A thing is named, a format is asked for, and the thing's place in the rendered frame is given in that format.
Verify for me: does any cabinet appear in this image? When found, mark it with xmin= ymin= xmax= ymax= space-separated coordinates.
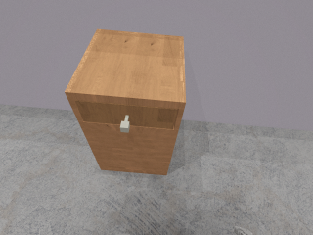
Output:
xmin=65 ymin=29 xmax=186 ymax=175

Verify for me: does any drawer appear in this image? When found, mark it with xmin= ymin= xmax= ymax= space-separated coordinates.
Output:
xmin=74 ymin=100 xmax=178 ymax=129

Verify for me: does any handle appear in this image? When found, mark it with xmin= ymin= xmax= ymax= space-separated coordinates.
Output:
xmin=120 ymin=115 xmax=130 ymax=133

